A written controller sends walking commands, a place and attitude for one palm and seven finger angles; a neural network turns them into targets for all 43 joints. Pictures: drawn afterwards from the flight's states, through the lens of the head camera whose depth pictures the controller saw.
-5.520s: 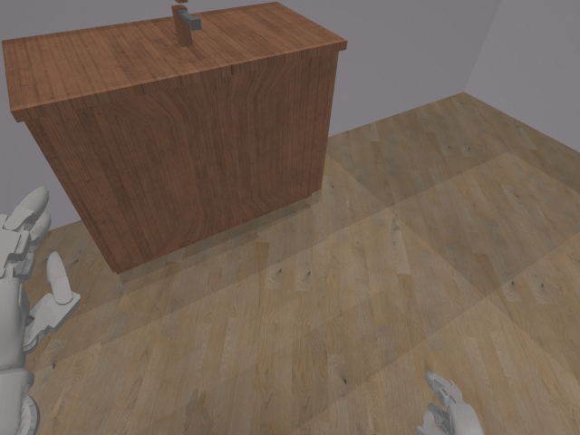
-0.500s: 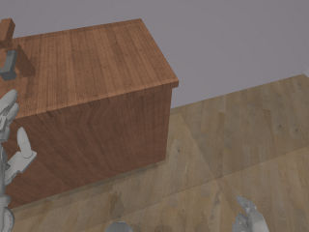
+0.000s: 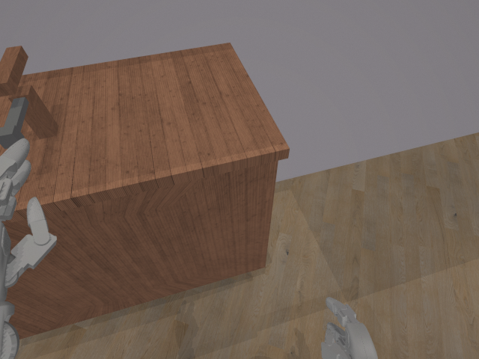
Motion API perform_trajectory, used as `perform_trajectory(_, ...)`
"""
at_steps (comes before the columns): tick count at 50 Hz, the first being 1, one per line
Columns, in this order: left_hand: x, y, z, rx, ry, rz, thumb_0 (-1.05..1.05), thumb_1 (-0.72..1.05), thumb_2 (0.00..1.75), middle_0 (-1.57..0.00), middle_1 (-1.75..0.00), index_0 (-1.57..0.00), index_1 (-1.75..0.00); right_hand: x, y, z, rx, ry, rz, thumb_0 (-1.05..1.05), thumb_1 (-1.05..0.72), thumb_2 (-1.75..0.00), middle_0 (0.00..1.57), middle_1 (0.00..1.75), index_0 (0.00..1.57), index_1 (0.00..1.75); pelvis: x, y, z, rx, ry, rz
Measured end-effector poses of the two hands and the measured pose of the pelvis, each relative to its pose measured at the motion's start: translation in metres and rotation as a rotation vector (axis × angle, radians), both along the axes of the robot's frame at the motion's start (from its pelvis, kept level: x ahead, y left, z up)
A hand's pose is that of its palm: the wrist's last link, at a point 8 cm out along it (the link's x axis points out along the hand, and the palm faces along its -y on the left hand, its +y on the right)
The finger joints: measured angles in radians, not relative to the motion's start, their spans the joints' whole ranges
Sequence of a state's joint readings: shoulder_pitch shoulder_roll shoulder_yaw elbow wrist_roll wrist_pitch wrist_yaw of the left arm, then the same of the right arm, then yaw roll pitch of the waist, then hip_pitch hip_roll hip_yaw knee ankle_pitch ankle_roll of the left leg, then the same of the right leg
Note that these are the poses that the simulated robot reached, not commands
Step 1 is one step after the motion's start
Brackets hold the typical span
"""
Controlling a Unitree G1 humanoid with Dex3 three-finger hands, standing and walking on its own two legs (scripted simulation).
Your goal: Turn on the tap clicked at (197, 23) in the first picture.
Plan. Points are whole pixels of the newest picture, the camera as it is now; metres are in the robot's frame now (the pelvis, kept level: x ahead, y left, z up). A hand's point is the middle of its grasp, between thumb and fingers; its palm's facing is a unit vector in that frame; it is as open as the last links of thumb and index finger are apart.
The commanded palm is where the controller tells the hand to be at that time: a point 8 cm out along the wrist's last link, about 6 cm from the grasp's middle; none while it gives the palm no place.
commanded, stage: come to a stop and stand still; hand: left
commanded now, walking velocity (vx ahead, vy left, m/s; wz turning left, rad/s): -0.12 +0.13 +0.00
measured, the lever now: (9, 137) +0.43 +0.43 +0.13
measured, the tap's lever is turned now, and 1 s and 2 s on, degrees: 0 0 0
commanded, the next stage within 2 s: look again from close up in 1.00 s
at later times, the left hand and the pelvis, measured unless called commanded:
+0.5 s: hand out of the picture +0.14 +0.28 +0.18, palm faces +0.47 -0.80 -0.37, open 7.4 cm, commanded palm +0.09 +0.30 +0.18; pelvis -0.06 +0.02 +0.01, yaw +1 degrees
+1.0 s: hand (14, 337) +0.12 +0.22 +0.17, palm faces +0.38 -0.80 -0.46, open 7.4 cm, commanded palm +0.07 +0.26 +0.18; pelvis -0.09 -0.02 +0.01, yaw +0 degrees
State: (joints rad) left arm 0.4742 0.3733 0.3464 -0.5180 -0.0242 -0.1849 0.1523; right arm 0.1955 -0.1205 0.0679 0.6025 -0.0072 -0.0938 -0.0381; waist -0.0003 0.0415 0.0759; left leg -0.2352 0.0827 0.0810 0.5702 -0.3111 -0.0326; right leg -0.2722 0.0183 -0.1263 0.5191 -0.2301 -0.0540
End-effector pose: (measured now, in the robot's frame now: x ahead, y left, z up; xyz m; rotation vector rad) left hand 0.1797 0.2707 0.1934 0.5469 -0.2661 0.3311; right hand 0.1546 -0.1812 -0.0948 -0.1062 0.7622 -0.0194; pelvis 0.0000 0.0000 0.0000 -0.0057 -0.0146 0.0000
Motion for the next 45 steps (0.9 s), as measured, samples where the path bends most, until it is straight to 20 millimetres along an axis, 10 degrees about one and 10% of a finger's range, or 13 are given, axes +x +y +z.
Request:
perform_trajectory(15, -0.036, 0.004, -0.007, -0.026, 0.038, 0.018, 0.01, 0.89, 0.90, -0.21, -0.30, -0.21, -0.30, -0.021, -0.071, 0.027, -0.210, 0.010, -0.081, 0.01, -0.90, -0.90, 0.20, 0.30, 0.20, 0.30, -0.035, 0.000, 0.006, 0.038, 0.023, 0.015)
perform_trajectory(26, -0.084, 0.043, 0.002, -0.071, -0.105, 0.075, 0.01, 0.89, 0.90, -0.21, -0.30, -0.21, -0.30, -0.070, -0.019, 0.030, -0.152, -0.001, -0.045, 0.01, -0.90, -0.90, 0.20, 0.30, 0.20, 0.30, -0.061, 0.019, 0.008, -0.007, -0.008, 0.026)
perform_trajectory(33, -0.079, 0.018, -0.008, -0.117, -0.042, 0.054, 0.01, 0.89, 0.90, -0.20, -0.30, -0.20, -0.30, -0.087, 0.000, 0.018, -0.045, 0.008, -0.003, 0.01, -0.90, -0.90, 0.20, 0.30, 0.21, 0.30, -0.076, 0.004, 0.009, -0.010, 0.011, 0.003)
perform_trajectory(45, -0.089, -0.026, 0.002, -0.017, 0.031, -0.037, 0.01, 0.89, 0.90, -0.21, -0.30, -0.21, -0.30, -0.117, -0.081, 0.009, -0.124, 0.079, -0.113, 0.01, -0.90, -0.90, 0.20, 0.30, 0.21, 0.30, -0.091, -0.022, 0.009, 0.019, 0.022, -0.012)
